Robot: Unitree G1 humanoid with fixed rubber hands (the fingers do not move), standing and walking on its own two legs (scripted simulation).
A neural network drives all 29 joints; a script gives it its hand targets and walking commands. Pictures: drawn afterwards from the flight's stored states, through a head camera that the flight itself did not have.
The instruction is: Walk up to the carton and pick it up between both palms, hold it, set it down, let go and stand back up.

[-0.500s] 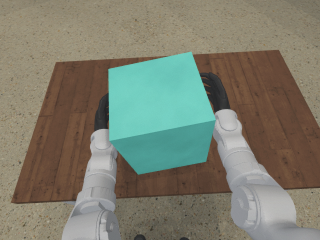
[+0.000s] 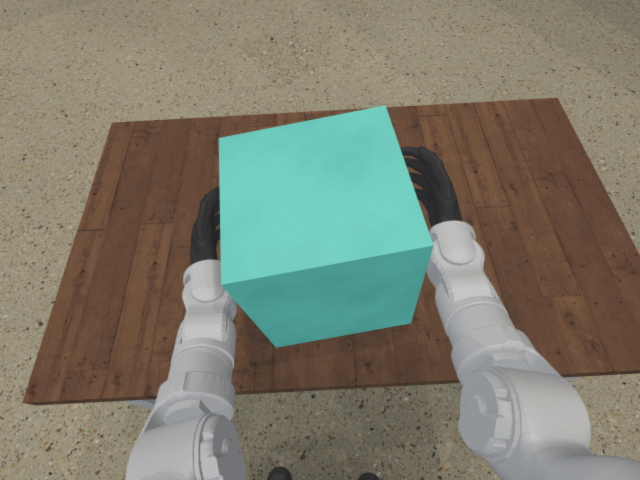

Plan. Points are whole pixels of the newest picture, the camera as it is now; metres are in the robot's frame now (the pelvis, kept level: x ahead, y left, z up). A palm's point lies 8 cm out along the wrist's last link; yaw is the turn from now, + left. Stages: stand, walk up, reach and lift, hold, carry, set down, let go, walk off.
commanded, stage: set down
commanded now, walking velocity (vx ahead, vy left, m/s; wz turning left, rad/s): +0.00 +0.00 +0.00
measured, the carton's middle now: (324, 240) +0.41 +0.03 -0.01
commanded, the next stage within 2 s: none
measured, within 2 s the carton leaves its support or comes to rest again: rests again in 0.26 s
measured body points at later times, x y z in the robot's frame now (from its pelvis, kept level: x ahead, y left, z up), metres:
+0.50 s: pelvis +0.00 +0.00 +0.00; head +0.10 +0.00 +0.44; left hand +0.40 +0.18 +0.02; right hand +0.44 -0.12 +0.04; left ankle -0.01 +0.17 -0.74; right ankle -0.02 -0.08 -0.74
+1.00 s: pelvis +0.00 +0.00 +0.00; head +0.11 +0.00 +0.44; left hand +0.40 +0.18 +0.00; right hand +0.43 -0.13 +0.02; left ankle -0.01 +0.17 -0.74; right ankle -0.02 -0.08 -0.74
